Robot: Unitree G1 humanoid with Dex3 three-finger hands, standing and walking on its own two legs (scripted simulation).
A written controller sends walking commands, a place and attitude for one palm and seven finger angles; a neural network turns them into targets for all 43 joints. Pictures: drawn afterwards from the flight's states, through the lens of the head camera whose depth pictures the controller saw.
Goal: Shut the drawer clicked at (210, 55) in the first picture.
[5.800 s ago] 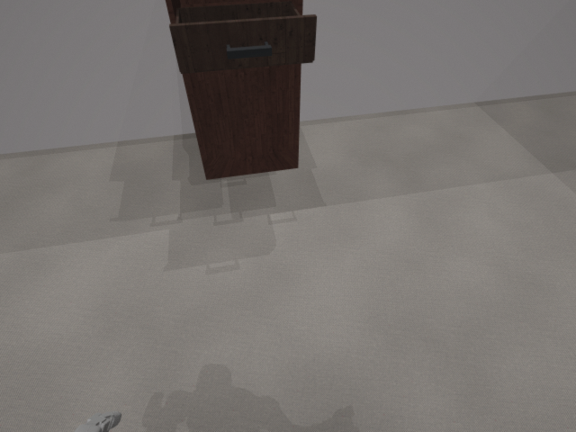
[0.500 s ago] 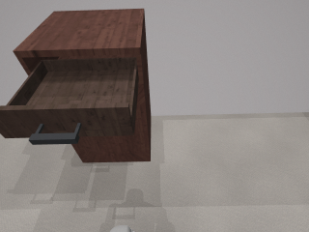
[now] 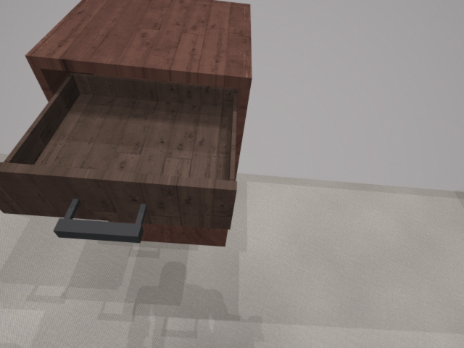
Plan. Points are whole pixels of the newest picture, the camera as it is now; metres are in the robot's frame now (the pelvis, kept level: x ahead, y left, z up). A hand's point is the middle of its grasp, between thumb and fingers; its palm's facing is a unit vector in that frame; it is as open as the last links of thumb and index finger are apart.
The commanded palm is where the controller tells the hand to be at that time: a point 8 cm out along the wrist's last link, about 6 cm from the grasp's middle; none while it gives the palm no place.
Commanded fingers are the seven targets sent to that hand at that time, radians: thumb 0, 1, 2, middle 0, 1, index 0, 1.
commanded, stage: come to a stop and stand still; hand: left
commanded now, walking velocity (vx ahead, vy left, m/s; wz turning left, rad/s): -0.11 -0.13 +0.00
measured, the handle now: (104, 218) +0.31 +0.26 +0.02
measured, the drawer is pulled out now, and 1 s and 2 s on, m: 0.30 0.30 0.30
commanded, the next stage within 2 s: look again from close up in 1.00 s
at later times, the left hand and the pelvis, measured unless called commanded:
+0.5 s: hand out of the picture +0.00 +0.08 -0.16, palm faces +0.02 -0.97 -0.26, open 7.2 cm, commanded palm none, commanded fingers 0.00 0.90 0.90 -0.20 -0.30 -0.20 -0.30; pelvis -0.05 -0.10 +0.00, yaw -1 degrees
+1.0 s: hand out of the picture -0.11 +0.04 -0.18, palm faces +0.07 -0.98 -0.16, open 7.3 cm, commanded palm none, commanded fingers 0.00 0.90 0.90 -0.20 -0.30 -0.20 -0.30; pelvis -0.08 -0.12 +0.00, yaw +0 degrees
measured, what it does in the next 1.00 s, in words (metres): steps to the right: right foot, then left foot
